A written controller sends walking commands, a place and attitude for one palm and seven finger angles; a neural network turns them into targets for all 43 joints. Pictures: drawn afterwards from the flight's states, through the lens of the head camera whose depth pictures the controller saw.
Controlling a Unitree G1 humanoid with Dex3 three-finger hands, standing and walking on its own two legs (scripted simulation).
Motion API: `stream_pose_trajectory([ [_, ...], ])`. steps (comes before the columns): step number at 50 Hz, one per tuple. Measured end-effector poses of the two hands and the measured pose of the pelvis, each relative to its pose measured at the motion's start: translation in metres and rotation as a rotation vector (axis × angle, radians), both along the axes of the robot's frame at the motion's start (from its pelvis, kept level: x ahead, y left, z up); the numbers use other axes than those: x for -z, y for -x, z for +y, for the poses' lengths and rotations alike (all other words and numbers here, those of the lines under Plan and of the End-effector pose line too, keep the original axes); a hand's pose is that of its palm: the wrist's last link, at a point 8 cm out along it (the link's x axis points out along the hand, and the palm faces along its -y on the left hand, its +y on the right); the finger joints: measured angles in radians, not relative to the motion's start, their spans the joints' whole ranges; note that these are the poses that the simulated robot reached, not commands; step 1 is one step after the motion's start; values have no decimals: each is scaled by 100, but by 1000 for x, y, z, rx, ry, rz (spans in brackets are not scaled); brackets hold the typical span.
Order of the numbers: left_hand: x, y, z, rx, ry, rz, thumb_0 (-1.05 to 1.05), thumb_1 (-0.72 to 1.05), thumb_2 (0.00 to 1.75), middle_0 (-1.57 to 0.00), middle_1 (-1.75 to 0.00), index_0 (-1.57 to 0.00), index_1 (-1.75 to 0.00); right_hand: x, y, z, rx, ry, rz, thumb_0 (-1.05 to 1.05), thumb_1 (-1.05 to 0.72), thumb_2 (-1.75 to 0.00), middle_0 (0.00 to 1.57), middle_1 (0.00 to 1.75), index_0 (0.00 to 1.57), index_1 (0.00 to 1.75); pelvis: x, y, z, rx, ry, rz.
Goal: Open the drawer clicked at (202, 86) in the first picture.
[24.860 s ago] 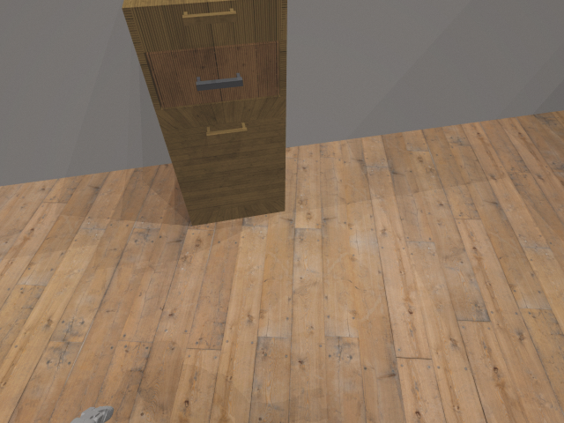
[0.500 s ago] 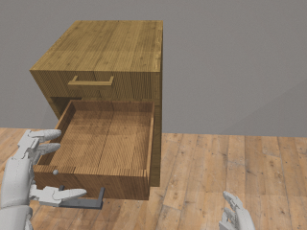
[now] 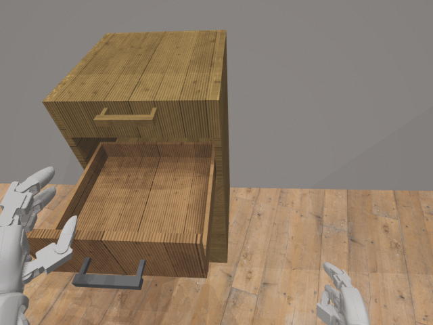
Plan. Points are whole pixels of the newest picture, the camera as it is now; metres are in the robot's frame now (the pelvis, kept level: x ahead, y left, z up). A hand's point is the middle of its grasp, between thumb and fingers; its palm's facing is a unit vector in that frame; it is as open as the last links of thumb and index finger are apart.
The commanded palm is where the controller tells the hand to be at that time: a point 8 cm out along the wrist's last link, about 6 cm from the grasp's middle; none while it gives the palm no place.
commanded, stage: draw the hand back to the body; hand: left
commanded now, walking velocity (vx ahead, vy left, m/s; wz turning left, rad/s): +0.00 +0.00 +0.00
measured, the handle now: (111, 272) +0.23 +0.27 -0.07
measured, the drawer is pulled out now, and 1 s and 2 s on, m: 0.30 0.30 0.30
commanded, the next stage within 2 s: step back with the hand held close in 0.22 s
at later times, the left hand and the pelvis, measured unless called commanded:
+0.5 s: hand (55, 241) +0.18 +0.24 +0.16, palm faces +0.36 -0.80 -0.47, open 7.4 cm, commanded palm +0.11 +0.29 +0.17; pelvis -0.02 +0.01 +0.00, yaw +0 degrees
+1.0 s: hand (30, 280) +0.13 +0.25 +0.15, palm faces +0.39 -0.80 -0.46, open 7.4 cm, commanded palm +0.06 +0.29 +0.17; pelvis -0.06 +0.01 -0.02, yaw +1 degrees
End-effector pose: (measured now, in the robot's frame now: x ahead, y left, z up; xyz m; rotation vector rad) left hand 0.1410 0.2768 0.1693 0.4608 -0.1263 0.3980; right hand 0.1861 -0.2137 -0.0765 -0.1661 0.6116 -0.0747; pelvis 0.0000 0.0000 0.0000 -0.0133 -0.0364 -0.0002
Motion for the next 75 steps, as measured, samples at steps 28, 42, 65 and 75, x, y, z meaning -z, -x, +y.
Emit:
stream_pose_trajectory([
  [28, -3, 0, 5, 86, -88, 26, 1, 89, 90, -21, -31, -21, -30, 6, 31, -10, 57, 42, 110, 2, -90, -90, 21, 30, 21, 30, 2, 18, 11, -3, 1, 77],
  [42, 2, 29, 27, 103, -116, 14, 1, 89, 90, -21, -31, -21, -30, -1, 54, 7, 69, 82, 96, 2, -90, -90, 20, 30, 20, 30, 10, 46, 25, -1, -21, 85],
  [65, -3, 85, 15, 63, -121, -36, 1, 89, 90, -21, -31, -21, -30, 8, 122, -5, 55, 90, 129, 2, -90, -90, 20, 30, 21, 30, 10, 98, 7, -21, -4, 94],
  [75, 2, 106, -31, 160, -88, 10, 1, 89, 90, -21, -30, -21, -30, 12, 148, -25, 59, 15, 123, 2, -90, -90, 21, 30, 21, 30, 7, 144, -17, 11, -12, 110],
])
